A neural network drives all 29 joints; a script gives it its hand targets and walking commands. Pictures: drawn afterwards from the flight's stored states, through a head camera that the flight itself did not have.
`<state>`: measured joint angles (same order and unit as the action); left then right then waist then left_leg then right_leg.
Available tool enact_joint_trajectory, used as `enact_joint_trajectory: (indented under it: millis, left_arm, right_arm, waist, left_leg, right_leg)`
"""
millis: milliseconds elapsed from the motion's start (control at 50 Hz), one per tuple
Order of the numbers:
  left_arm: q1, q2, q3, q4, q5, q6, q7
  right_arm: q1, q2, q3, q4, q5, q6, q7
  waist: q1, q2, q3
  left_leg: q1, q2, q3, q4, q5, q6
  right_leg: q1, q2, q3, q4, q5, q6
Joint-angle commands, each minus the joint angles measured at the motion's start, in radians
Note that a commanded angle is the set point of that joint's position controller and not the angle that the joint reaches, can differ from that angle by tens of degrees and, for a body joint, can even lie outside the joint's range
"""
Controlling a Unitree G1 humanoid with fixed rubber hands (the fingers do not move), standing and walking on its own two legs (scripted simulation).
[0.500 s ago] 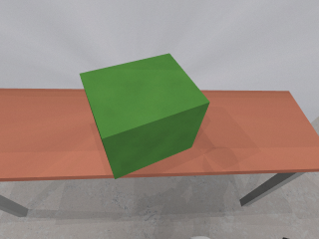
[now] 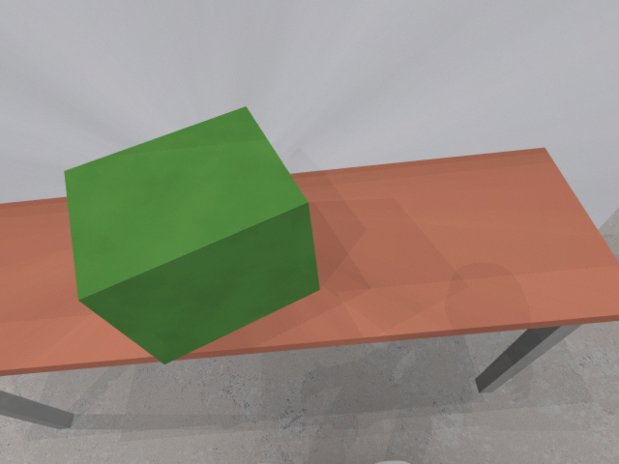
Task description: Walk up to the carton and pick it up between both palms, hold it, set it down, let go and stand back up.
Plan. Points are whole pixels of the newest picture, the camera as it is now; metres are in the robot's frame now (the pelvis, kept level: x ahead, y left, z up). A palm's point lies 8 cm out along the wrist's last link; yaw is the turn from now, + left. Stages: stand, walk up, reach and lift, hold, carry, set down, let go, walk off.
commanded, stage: walk up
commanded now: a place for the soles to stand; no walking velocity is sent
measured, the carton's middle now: (205, 236) +0.43 +0.19 +0.00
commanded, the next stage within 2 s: none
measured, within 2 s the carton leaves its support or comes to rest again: neither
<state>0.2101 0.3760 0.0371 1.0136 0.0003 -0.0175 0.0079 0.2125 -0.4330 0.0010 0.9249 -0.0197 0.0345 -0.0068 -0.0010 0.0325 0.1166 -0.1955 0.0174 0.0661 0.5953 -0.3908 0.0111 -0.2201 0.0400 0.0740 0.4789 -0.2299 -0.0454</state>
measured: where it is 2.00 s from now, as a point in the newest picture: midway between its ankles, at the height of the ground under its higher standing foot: outside the picture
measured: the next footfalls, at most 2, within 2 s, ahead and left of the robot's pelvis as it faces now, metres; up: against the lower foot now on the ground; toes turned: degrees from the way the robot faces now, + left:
left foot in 0.42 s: +0.02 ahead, +0.12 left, +0.00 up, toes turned +3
right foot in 1.18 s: +0.04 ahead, -0.09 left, +0.00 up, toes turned +4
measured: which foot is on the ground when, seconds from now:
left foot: up 0.00-0.40, down 0.42-1.00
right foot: down 0.00-0.46, up 0.48-1.00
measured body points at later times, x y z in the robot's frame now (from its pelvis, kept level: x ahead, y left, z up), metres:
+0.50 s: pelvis -0.01 +0.06 -0.01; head +0.02 +0.08 +0.44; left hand +0.10 +0.37 -0.13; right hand +0.06 -0.27 -0.11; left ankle -0.02 +0.12 -0.74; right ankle +0.01 -0.08 -0.74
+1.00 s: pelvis -0.01 +0.08 +0.00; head +0.01 +0.10 +0.44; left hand +0.07 +0.39 -0.14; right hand +0.06 -0.25 -0.10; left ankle -0.02 +0.12 -0.74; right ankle -0.04 -0.07 -0.71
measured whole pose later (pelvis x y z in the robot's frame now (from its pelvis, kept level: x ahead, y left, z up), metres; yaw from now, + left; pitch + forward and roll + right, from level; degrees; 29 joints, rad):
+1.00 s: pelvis -0.01 +0.08 +0.00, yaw +0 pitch -4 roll -3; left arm 0.14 0.38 0.04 0.99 0.00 0.02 0.02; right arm 0.21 -0.43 0.00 0.93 -0.02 -0.01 -0.01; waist 0.00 0.02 0.12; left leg -0.15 -0.03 0.06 0.51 -0.29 0.11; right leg -0.21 0.06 0.07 0.71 -0.40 -0.01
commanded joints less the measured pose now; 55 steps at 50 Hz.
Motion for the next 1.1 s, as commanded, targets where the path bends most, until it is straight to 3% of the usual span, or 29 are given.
enact_joint_trajectory:
  millis: [0,40,100,140,200,240,300,340,380,400,420,440,460,520,540,580,600,620,640,720,760,800,840,860,900,940,1020,1040,1080]
  left_arm:
    - [0.047,0.209,0.044,-0.053,0.01,-0.043,0.043]
    - [0.074,0.208,0.047,-0.061,0.007,-0.038,0.052]
    - [0.056,0.207,0.051,-0.069,0.008,-0.032,0.055]
    - [0.057,0.21,0.052,-0.084,0.005,-0.027,0.057]
    - [0.018,0.209,0.049,-0.099,0.007,-0.026,0.054]
    - [-0.016,0.215,0.046,-0.11,0.012,-0.024,0.049]
    - [-0.094,0.226,0.039,-0.12,0.016,-0.02,0.033]
    - [-0.149,0.221,0.034,-0.129,0.008,-0.011,0.018]
    - [-0.152,0.175,0.023,-0.121,0.003,-0.002,0.005]
    - [-0.137,0.168,0.022,-0.117,-0.001,0.005,0.004]
    - [-0.097,0.176,0.024,-0.097,-0.006,0.007,0.007]
    - [-0.04,0.191,0.024,-0.078,-0.005,0.014,0.007]
    - [-0.028,0.216,0.032,-0.067,-0.008,0.02,0.008]
    - [-0.059,0.202,0.039,-0.069,-0.013,0.021,0.003]
    - [-0.051,0.194,0.034,-0.07,-0.015,0.022,0.002]
    - [-0.056,0.188,0.029,-0.078,-0.016,0.024,0.008]
    - [-0.062,0.187,0.023,-0.078,-0.017,0.025,0.011]
    - [-0.08,0.189,0.027,-0.083,-0.017,0.025,0.014]
    - [-0.086,0.189,0.029,-0.081,-0.015,0.029,0.016]
    - [-0.084,0.187,0.034,-0.074,-0.012,0.041,0.019]
    - [-0.079,0.19,0.035,-0.071,-0.013,0.043,0.02]
    - [-0.075,0.204,0.036,-0.069,-0.004,0.046,0.019]
    - [-0.069,0.19,0.037,-0.063,-0.003,0.044,0.018]
    - [-0.076,0.2,0.039,-0.059,-0.001,0.045,0.016]
    - [-0.071,0.199,0.043,-0.066,-0.002,0.042,0.014]
    - [-0.081,0.202,0.044,-0.072,0.0,0.031,0.009]
    - [-0.073,0.201,0.038,-0.071,0.005,0.015,0.006]
    - [-0.051,0.191,0.038,-0.065,0.003,0.008,0.007]
    - [-0.008,0.177,0.035,-0.05,0.008,-0.013,0.013]
  right_arm:
    - [0.007,-0.125,-0.06,0.017,0.018,0.014,0.007]
    - [0.006,-0.118,-0.059,0.009,0.02,0.023,0.002]
    - [-0.017,-0.128,-0.064,-0.007,0.023,0.025,-0.005]
    - [-0.03,-0.123,-0.064,-0.005,0.02,0.022,-0.008]
    - [-0.034,-0.127,-0.064,-0.013,0.02,0.016,-0.01]
    - [-0.037,-0.139,-0.068,-0.02,0.019,0.01,-0.01]
    - [-0.022,-0.136,-0.067,-0.009,0.017,-0.011,-0.004]
    - [0.012,-0.134,-0.064,0.0,0.013,-0.033,-0.005]
    - [-0.012,-0.184,-0.074,0.004,-0.004,-0.058,-0.009]
    - [-0.038,-0.205,-0.078,0.0,-0.007,-0.065,-0.013]
    - [-0.079,-0.208,-0.076,-0.012,-0.007,-0.06,-0.01]
    - [-0.117,-0.207,-0.074,-0.028,-0.01,-0.06,-0.009]
    - [-0.119,-0.196,-0.077,-0.04,-0.009,-0.062,-0.01]
    - [-0.051,-0.172,-0.075,-0.028,-0.003,-0.064,-0.02]
    - [-0.024,-0.173,-0.076,-0.023,-0.001,-0.067,-0.02]
    - [0.043,-0.176,-0.077,-0.007,0.006,-0.065,-0.026]
    - [0.054,-0.181,-0.08,-0.002,0.006,-0.06,-0.028]
    - [0.049,-0.17,-0.08,-0.011,0.003,-0.058,-0.031]
    - [0.063,-0.172,-0.082,-0.003,0.007,-0.054,-0.033]
    - [0.065,-0.168,-0.085,-0.013,0.006,-0.05,-0.04]
    - [0.051,-0.171,-0.083,-0.013,0.005,-0.049,-0.041]
    - [0.034,-0.181,-0.087,-0.019,0.004,-0.048,-0.042]
    - [0.013,-0.18,-0.089,-0.027,0.0,-0.053,-0.041]
    - [0.006,-0.189,-0.088,-0.032,-0.002,-0.053,-0.039]
    - [-0.016,-0.19,-0.085,-0.042,-0.009,-0.055,-0.034]
    - [-0.024,-0.184,-0.083,-0.041,-0.008,-0.056,-0.026]
    - [-0.044,-0.193,-0.08,-0.043,-0.008,-0.054,-0.013]
    - [-0.079,-0.189,-0.076,-0.051,-0.008,-0.051,-0.009]
    - [-0.117,-0.169,-0.073,-0.049,-0.003,-0.041,-0.002]
  waist:
    - [0.011,-0.158,-0.169]
    - [0.023,-0.181,-0.183]
    - [0.022,-0.132,-0.167]
    - [0.025,-0.155,-0.163]
    - [0.019,-0.104,-0.139]
    - [0.009,-0.11,-0.117]
    - [-0.011,-0.108,-0.094]
    - [-0.052,-0.053,-0.094]
    - [-0.032,0.014,-0.085]
    - [-0.015,0.049,-0.055]
    - [0.014,0.076,-0.022]
    - [0.023,0.133,-0.051]
    - [0.014,0.131,-0.035]
    - [-0.01,0.093,-0.014]
    - [-0.012,0.122,-0.049]
    - [-0.041,0.104,-0.118]
    - [-0.041,0.135,-0.131]
    - [-0.048,0.147,-0.135]
    - [-0.053,0.122,-0.133]
    - [-0.054,0.107,-0.112]
    - [-0.052,0.107,-0.089]
    - [-0.044,0.074,-0.073]
    - [-0.039,0.056,-0.04]
    - [-0.036,0.074,-0.026]
    - [-0.029,0.08,-0.004]
    - [-0.031,0.038,-0.004]
    - [-0.022,0.04,-0.021]
    - [-0.002,0.066,-0.034]
    - [0.033,0.013,-0.047]
  left_leg:
    - [-0.183,-0.008,-0.149,0.108,-0.012,-0.007]
    - [-0.19,-0.008,-0.149,0.139,-0.003,-0.006]
    - [-0.202,0.006,-0.154,0.128,-0.014,-0.01]
    - [-0.197,0.017,-0.156,0.115,-0.019,-0.004]
    - [-0.157,0.033,-0.156,0.083,-0.046,-0.005]
    - [-0.117,0.041,-0.163,0.045,-0.077,-0.003]
    - [-0.019,0.042,-0.14,-0.058,-0.05,0.003]
    - [0.106,0.06,-0.132,-0.239,0.133,0.018]
    - [0.083,0.2,-0.3,-0.371,0.155,0.071]
    - [0.031,0.257,-0.353,-0.393,0.147,0.104]
    - [-0.002,0.263,-0.348,-0.398,0.146,0.103]
    - [-0.012,0.29,-0.36,-0.388,0.083,0.108]
    - [-0.009,0.279,-0.361,-0.396,0.055,0.08]
    - [0.105,0.211,-0.303,-0.329,0.379,-0.014]
    - [0.183,0.199,-0.284,-0.298,0.513,-0.041]
    - [0.306,0.19,-0.259,-0.246,0.777,-0.068]
    - [0.331,0.173,-0.236,-0.234,0.835,-0.086]
    - [0.333,0.165,-0.217,-0.223,0.884,-0.063]
    - [0.341,0.166,-0.226,-0.226,0.895,-0.074]
    - [0.32,0.148,-0.218,-0.247,0.785,-0.084]
    - [0.285,0.162,-0.24,-0.269,0.662,-0.047]
    - [0.24,0.178,-0.263,-0.291,0.538,-0.047]
    - [0.17,0.189,-0.261,-0.316,0.439,-0.001]
    - [0.122,0.182,-0.265,-0.339,0.348,-0.013]
    - [0.059,0.186,-0.279,-0.365,0.2,0.023]
    - [0.064,0.195,-0.295,-0.36,0.129,0.072]
    - [0.048,0.207,-0.305,-0.341,0.138,0.093]
    - [0.019,0.191,-0.265,-0.315,0.128,0.114]
    - [-0.011,0.137,-0.193,-0.216,0.254,0.093]
  right_leg:
    - [0.359,-0.19,0.232,-0.091,0.666,0.132]
    - [0.388,-0.184,0.221,-0.07,0.782,0.166]
    - [0.385,-0.201,0.234,-0.073,0.755,0.122]
    - [0.368,-0.216,0.246,-0.072,0.735,0.081]
    - [0.281,-0.25,0.283,-0.1,0.619,0.027]
    - [0.198,-0.261,0.314,-0.135,0.43,-0.027]
    - [0.054,-0.254,0.296,-0.173,0.132,-0.064]
    - [-0.049,-0.205,0.215,-0.134,0.035,-0.061]
    - [-0.065,-0.058,0.105,0.028,-0.015,0.011]
    - [-0.063,0.008,0.077,0.103,-0.073,0.024]
    - [-0.062,0.009,0.055,0.128,-0.135,0.024]
    - [-0.061,0.0,0.051,0.187,-0.233,0.023]
    - [-0.094,0.006,0.053,0.235,-0.271,0.022]
    - [-0.14,0.007,0.054,0.24,-0.226,0.031]
    - [-0.154,-0.001,0.049,0.241,-0.212,0.037]
    - [-0.153,0.005,0.023,0.246,-0.216,0.043]
    - [-0.152,0.002,-0.001,0.254,-0.205,0.042]
    - [-0.151,-0.004,-0.011,0.271,-0.206,0.042]
    - [-0.156,0.001,-0.016,0.279,-0.215,0.038]
    - [-0.159,0.0,-0.018,0.285,-0.195,0.033]
    - [-0.158,-0.005,-0.008,0.289,-0.206,0.035]
    - [-0.153,-0.018,0.013,0.301,-0.202,0.03]
    - [-0.135,-0.028,0.009,0.297,-0.211,0.035]
    - [-0.123,-0.031,0.015,0.304,-0.202,0.031]
    - [-0.102,-0.033,0.018,0.3,-0.203,0.03]
    - [-0.108,-0.04,0.007,0.262,-0.224,0.029]
    - [-0.052,-0.06,-0.023,0.135,-0.238,0.02]
    - [0.017,-0.057,-0.043,0.066,-0.183,0.016]
    - [0.137,-0.066,-0.034,-0.141,0.022,0.013]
